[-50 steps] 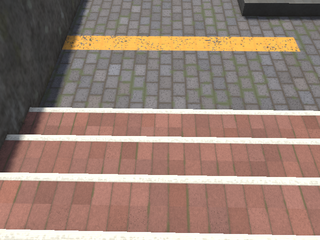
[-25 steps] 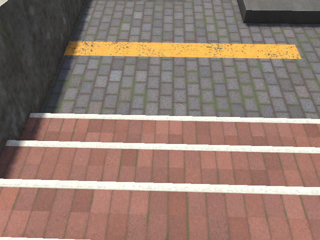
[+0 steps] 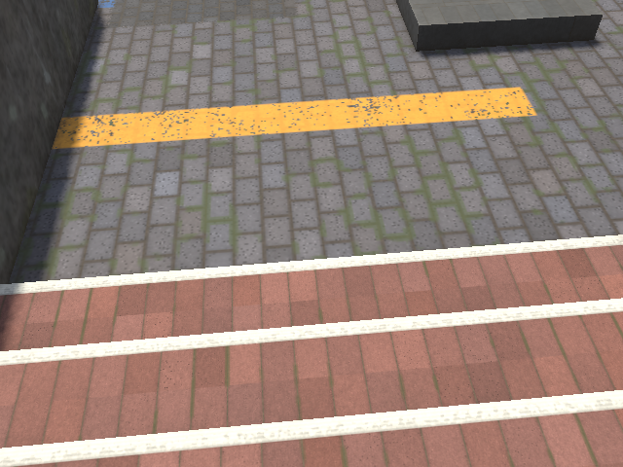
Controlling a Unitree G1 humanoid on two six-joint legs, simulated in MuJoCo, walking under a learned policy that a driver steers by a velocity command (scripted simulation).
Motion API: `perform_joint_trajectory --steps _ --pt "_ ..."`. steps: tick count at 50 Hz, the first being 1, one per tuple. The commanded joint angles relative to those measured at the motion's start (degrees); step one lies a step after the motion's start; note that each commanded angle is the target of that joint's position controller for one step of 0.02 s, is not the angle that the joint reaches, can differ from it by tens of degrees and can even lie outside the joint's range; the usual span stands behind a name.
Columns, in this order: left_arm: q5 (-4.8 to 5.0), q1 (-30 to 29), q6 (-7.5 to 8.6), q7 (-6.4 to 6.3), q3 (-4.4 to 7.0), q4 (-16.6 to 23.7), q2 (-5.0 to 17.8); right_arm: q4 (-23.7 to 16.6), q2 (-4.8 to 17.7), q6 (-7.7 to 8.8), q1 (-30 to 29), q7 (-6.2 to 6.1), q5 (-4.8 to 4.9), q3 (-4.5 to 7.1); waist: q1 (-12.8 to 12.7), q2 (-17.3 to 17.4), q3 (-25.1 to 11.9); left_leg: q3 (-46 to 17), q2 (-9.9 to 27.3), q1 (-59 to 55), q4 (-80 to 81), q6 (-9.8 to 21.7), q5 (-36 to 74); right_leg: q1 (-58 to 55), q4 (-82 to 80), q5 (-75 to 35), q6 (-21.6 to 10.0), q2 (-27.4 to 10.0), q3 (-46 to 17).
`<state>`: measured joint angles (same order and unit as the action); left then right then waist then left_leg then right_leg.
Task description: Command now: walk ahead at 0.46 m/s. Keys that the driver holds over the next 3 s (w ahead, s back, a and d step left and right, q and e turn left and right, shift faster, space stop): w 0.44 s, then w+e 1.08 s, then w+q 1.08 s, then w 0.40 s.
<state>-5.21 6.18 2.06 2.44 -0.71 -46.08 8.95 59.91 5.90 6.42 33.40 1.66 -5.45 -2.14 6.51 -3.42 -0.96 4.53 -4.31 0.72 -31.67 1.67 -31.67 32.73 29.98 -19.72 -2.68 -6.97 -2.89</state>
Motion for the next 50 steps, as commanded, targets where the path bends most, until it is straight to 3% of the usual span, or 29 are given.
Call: perform_joint_trajectory --steps 1,3,5,6,7,8,9,10,12,13,14,16,18,20,22,26,30,31,33,34,35,36,37,38,41,43,46,49,50 --pt "-0.22 -8.87 0.34 -0.09 0.66 4.21 4.90 -0.20 8.05 -0.03 3.66 -0.18 0.98 1.23 0.59 3.56 9.92 -11.98 14.33 11.35 3.24 10.59 14.73 -3.11 -3.99 2.91 -0.39 0.06 1.69" --pt "0.34 -8.43 0.72 -0.09 0.62 2.87 5.75 0.25 9.45 -1.25 4.64 -0.57 1.39 1.70 0.97 3.62 10.42 -13.65 14.60 9.49 -0.30 9.48 14.78 -6.64 -7.17 5.59 -0.27 -0.24 1.69" --pt "2.01 5.16 1.80 -0.99 2.60 -3.00 9.88 -0.80 12.43 -2.37 0.89 0.54 0.87 2.63 -5.72 0.02 6.37 -10.03 11.01 11.35 -13.85 7.28 22.89 -24.05 -13.44 3.22 -0.66 2.57 6.37" --pt "2.33 19.88 2.44 -1.05 4.62 -6.89 14.19 -0.83 12.33 -2.85 1.42 2.45 -1.50 2.41 -11.66 -2.50 -1.03 -6.05 7.67 19.46 -28.05 3.67 27.95 -44.26 -6.03 1.38 -2.55 2.01 7.21" --pt "1.18 33.12 1.90 0.31 5.73 -8.87 17.97 2.73 1.62 -2.41 15.97 3.90 -0.92 0.31 -10.87 -15.13 -21.05 -4.20 1.03 32.67 -57.11 -1.40 -6.27 -72.95 11.52 -29.20 -16.63 -9.53 -4.21" --pt "-0.82 42.92 1.93 1.80 5.12 -11.55 15.44 -0.20 4.77 -1.53 11.77 4.88 1.46 0.85 -16.75 -9.50 -26.28 -9.46 -3.82 41.01 -74.03 -2.07 -16.66 -77.99 8.11 -27.10 -23.00 -15.79 -18.48" --pt "-0.17 39.08 2.43 1.90 6.26 -13.06 17.65 -5.96 7.59 -0.11 -2.30 4.72 3.61 2.06 -18.04 -8.23 -10.54 -9.72 -2.62 60.28 -79.03 -1.01 -11.04 -67.72 -1.75 5.76 -21.51 -17.13 -26.65" --pt "1.00 26.12 2.51 1.10 5.56 -10.15 14.93 -8.35 8.35 0.67 -10.46 3.07 3.26 1.81 -14.48 1.83 0.50 -9.65 6.16 61.05 -69.38 1.55 1.63 -49.19 -8.52 27.34 -16.31 -16.21 -21.13" --pt "-0.13 18.91 2.40 0.79 2.63 -7.49 7.54 -8.26 9.47 0.40 -11.06 1.01 1.44 2.30 -8.75 2.24 4.18 -10.82 10.53 48.86 -59.52 3.22 12.26 -26.38 -13.95 27.92 -17.28 -13.75 -18.50" --pt "-0.10 14.93 3.68 -0.24 0.46 -6.34 1.35 -8.72 6.06 -0.11 -11.24 0.27 -0.25 1.50 -4.85 3.26 5.73 -14.08 14.34 43.28 -45.46 4.72 24.28 -17.62 -16.85 25.86 -14.03 -10.82 -15.56" --pt "0.52 12.62 4.71 -1.11 -0.15 -5.72 -0.39 -7.78 4.13 -0.78 -12.03 0.47 -0.74 1.05 -4.60 4.09 7.47 -12.83 15.16 39.09 -33.09 4.85 29.12 -10.53 -19.79 27.00 -14.35 -8.48 -10.87" --pt "1.51 18.01 6.03 -1.72 0.86 -8.64 4.20 -9.06 5.88 -2.28 -13.33 1.03 -0.28 1.17 -5.92 0.51 4.79 -9.54 13.58 39.44 -26.22 3.68 29.21 -12.87 -19.83 27.66 -16.41 -6.82 -9.68" --pt "-0.70 18.54 6.03 -0.92 1.21 -9.38 6.46 -10.41 4.79 -2.66 -13.96 2.24 -1.09 0.39 -4.95 2.49 3.27 -7.90 12.42 34.46 -22.92 3.00 38.20 -8.81 -14.29 16.40 -15.71 -5.04 -5.69" --pt "-0.24 23.54 6.15 -1.69 0.54 -10.99 4.66 -12.31 6.41 -2.21 -19.91 2.59 -0.89 0.35 -8.60 5.17 2.93 -11.54 13.39 47.97 -12.75 1.57 53.52 -21.62 -8.34 17.68 -14.62 -4.63 -6.00" --pt "-0.14 25.76 5.40 -1.18 -0.35 -12.39 4.57 -13.46 7.10 -2.36 -25.39 2.13 -0.07 0.36 -9.66 2.87 3.88 -7.40 11.10 35.62 -5.24 1.63 63.91 -10.87 -6.84 26.52 -12.48 -0.39 -3.00" --pt "0.00 30.16 4.81 -0.28 -1.51 -13.78 3.41 -17.82 9.59 -3.43 -33.06 1.80 -0.84 0.43 -11.85 3.08 7.81 -7.80 10.65 34.84 -2.06 0.35 54.10 -12.58 -1.12 36.48 -13.35 -2.19 -9.71" --pt "1.15 37.65 3.50 -1.55 0.03 -16.50 6.00 -18.74 8.62 -3.06 -41.31 1.81 0.15 -0.68 -17.37 2.67 9.67 -6.46 9.90 35.35 13.73 -0.66 47.37 -25.27 8.12 34.17 -11.06 -1.57 -14.76" --pt "0.24 36.47 2.69 -1.17 0.47 -15.96 7.12 -18.29 8.39 -2.77 -41.03 1.58 0.33 -0.52 -16.83 1.63 8.19 -4.80 8.90 25.77 11.65 -0.10 46.44 -20.05 8.97 33.94 -10.04 -0.62 -14.11" --pt "-0.31 29.58 1.93 0.70 1.13 -13.04 8.99 -11.32 15.34 -1.25 -21.14 0.24 2.42 2.96 -5.72 5.75 2.74 -1.47 8.37 -1.26 12.12 2.64 51.29 -9.79 24.51 27.47 -5.62 3.63 -8.76" --pt "-1.21 29.48 2.57 2.30 0.26 -12.08 5.04 -8.24 20.08 -1.15 -4.54 -0.09 2.60 5.23 1.30 10.11 -8.33 -4.87 14.72 -26.67 -0.05 9.31 65.39 4.02 41.87 26.53 -0.95 7.26 -4.70" --pt "0.52 44.32 2.80 4.02 -0.92 -16.59 -1.25 -4.74 21.55 -1.71 8.10 1.79 1.86 5.77 -0.79 21.38 -27.81 -17.28 29.52 -46.41 -9.55 22.88 89.86 9.23 71.64 64.64 2.18 11.46 0.67" --pt "2.52 34.50 3.73 4.85 -0.07 -10.86 2.68 -4.60 21.05 -2.32 9.46 2.48 0.42 6.01 3.47 14.95 -23.90 -30.07 33.05 -42.98 -2.93 24.83 70.52 23.68 84.24 66.01 2.47 12.00 -1.55" --pt "3.72 24.64 4.12 4.19 0.41 -7.89 3.29 -4.57 21.44 -2.45 1.76 2.10 0.92 6.72 2.41 11.89 -8.22 -28.86 32.79 -28.40 4.87 20.35 39.72 36.37 83.54 58.14 1.05 7.93 -0.68" --pt "2.65 20.76 4.33 2.24 1.21 -8.13 5.59 -6.30 15.02 -2.22 -4.92 2.08 1.01 4.72 0.37 2.90 -2.36 -23.07 29.16 -12.22 9.94 17.35 26.64 32.11 76.75 48.91 0.10 5.03 -1.63" --pt "-0.36 19.59 3.28 0.68 0.04 -7.83 -0.07 -9.57 1.67 -0.25 -16.89 -0.34 0.28 0.70 -9.47 3.16 4.77 -12.44 23.51 17.47 19.35 13.78 30.34 9.97 47.52 27.05 -3.61 -3.73 -6.59" --pt "0.13 16.90 2.88 1.99 0.20 -7.63 -1.26 -7.25 5.50 1.19 -13.37 -1.72 2.27 1.69 -7.91 5.24 3.71 -5.73 21.22 17.71 23.05 14.57 33.42 5.27 33.63 23.91 -3.12 -2.00 -2.91" --pt "0.35 14.69 2.29 2.88 0.60 -6.09 1.06 -3.10 9.38 1.33 -6.89 -1.09 -0.61 2.78 -7.34 4.10 3.64 -3.18 23.34 9.84 20.70 15.54 45.83 9.22 24.98 18.54 -1.87 -2.24 -3.47" --pt "0.41 11.26 1.72 3.33 0.24 -4.42 1.71 -1.32 5.82 1.64 -7.00 -1.16 -1.87 1.65 -7.27 3.06 5.16 -0.32 22.96 4.78 15.47 12.61 40.14 14.79 22.60 5.50 -2.05 -3.85 -7.57" --pt "0.06 8.29 1.71 3.26 0.54 -3.79 2.88 -0.65 5.20 1.90 -3.38 -1.85 -0.72 1.24 -4.95 3.55 5.80 1.01 21.37 -0.57 14.30 12.06 36.45 18.73 16.96 0.20 -2.02 -2.67 -5.59"
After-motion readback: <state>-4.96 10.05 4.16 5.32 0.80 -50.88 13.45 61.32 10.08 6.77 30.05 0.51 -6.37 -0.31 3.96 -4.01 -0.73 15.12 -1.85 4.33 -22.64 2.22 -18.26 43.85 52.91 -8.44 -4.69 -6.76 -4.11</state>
